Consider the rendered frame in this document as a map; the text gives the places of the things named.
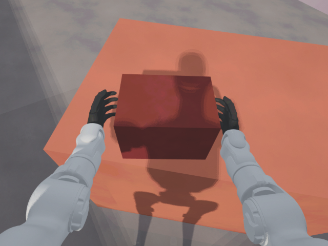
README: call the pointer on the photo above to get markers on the robot right forearm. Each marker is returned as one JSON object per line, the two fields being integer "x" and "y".
{"x": 246, "y": 174}

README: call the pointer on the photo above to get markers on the carton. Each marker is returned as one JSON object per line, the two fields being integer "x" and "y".
{"x": 166, "y": 117}

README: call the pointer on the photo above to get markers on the robot left forearm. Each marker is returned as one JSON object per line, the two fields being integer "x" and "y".
{"x": 83, "y": 163}

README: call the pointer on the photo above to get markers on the robot left hand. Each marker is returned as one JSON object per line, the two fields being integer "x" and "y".
{"x": 97, "y": 113}

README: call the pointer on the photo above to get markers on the left robot upper arm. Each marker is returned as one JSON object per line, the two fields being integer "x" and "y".
{"x": 58, "y": 208}

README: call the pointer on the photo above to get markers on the robot right hand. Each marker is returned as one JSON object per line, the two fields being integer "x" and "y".
{"x": 229, "y": 117}

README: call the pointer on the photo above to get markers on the right robot upper arm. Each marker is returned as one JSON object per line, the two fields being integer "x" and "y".
{"x": 276, "y": 220}

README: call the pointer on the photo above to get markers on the pedestal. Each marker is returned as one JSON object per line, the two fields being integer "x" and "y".
{"x": 280, "y": 92}

